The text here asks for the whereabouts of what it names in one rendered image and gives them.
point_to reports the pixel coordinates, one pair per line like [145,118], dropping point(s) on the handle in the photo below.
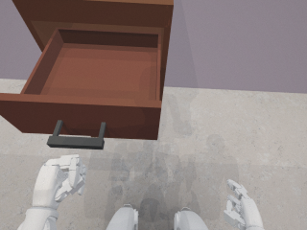
[72,142]

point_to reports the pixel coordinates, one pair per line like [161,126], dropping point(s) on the right robot thigh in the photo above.
[188,220]

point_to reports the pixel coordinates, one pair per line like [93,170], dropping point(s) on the robot left forearm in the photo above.
[40,218]

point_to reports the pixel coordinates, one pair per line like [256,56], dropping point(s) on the robot thigh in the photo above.
[124,219]
[188,220]

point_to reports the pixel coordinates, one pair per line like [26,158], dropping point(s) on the drawer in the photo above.
[86,77]

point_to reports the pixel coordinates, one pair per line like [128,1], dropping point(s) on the cabinet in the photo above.
[42,17]

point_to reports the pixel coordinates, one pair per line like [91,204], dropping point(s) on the left robot thigh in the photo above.
[124,219]

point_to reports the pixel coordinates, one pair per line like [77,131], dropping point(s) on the right robot hand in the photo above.
[246,213]

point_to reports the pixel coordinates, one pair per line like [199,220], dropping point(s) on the left robot hand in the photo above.
[68,171]

